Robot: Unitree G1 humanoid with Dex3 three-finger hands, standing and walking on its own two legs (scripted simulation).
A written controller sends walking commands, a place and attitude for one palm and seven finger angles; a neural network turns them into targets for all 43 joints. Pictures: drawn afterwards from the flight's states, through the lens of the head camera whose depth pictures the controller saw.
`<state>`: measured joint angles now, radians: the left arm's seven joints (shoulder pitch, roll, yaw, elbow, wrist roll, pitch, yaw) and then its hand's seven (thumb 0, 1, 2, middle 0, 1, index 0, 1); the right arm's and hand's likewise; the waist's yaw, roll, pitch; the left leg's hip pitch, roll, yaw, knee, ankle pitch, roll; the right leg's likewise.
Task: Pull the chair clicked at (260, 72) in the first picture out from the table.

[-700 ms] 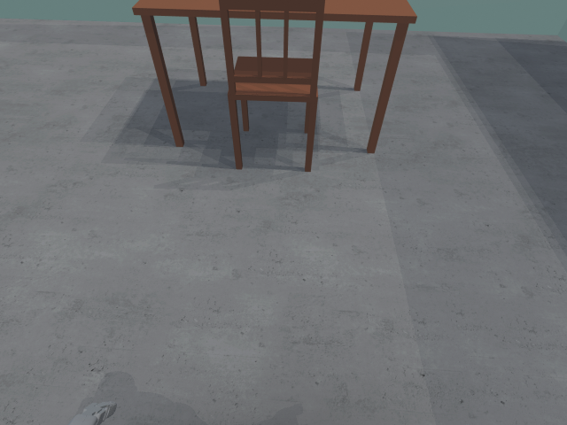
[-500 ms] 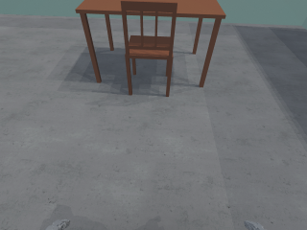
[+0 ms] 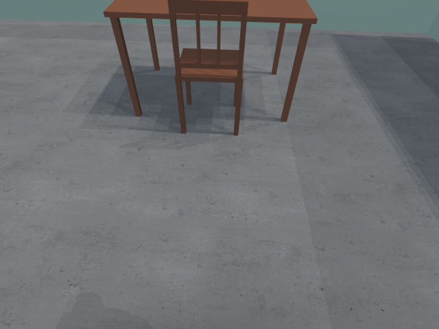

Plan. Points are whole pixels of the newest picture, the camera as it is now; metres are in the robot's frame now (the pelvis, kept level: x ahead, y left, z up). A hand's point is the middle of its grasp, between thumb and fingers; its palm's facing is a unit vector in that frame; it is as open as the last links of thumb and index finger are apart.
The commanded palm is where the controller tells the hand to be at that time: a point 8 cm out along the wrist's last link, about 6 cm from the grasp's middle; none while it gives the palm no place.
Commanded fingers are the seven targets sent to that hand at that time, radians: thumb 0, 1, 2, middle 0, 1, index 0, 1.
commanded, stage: stand and wait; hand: left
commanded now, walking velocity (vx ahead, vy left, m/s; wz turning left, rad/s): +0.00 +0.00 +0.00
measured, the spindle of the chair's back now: (198, 39) +1.50 +0.21 -0.12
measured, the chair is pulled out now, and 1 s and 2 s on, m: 0.00 0.00 0.00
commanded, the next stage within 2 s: look at it before walking up in 0.24 s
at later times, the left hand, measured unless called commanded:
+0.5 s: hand out of the picture +0.07 +0.24 -0.16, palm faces -0.02 -0.95 -0.32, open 7.4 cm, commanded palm none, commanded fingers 0.00 0.90 0.90 -0.20 -0.30 -0.20 -0.30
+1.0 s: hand out of the picture +0.07 +0.24 -0.16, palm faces -0.02 -0.94 -0.33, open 7.4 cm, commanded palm none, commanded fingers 0.00 0.90 0.90 -0.20 -0.30 -0.20 -0.30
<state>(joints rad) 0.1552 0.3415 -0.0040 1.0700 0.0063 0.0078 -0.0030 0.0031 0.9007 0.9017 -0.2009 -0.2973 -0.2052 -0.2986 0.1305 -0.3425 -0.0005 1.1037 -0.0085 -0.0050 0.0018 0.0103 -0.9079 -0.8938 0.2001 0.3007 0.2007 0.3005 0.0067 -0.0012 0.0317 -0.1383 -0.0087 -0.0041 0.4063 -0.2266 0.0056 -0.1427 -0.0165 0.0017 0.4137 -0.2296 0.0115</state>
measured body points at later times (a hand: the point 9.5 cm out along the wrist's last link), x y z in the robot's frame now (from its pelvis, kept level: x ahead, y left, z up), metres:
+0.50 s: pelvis -0.01 +0.00 +0.00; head +0.00 +0.00 +0.45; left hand +0.07 +0.29 -0.13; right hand +0.07 -0.30 -0.13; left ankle +0.00 +0.12 -0.74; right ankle +0.00 -0.13 -0.74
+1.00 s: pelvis +0.00 +0.00 +0.00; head +0.00 +0.00 +0.45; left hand +0.08 +0.29 -0.13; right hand +0.08 -0.30 -0.13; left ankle +0.00 +0.12 -0.74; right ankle +0.00 -0.13 -0.74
